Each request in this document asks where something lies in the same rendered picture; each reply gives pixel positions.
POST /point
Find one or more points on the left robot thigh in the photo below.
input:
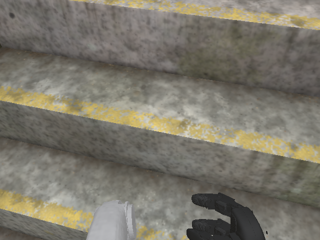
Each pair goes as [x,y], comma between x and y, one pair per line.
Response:
[113,220]

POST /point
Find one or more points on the right robot hand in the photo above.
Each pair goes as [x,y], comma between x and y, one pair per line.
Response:
[243,223]

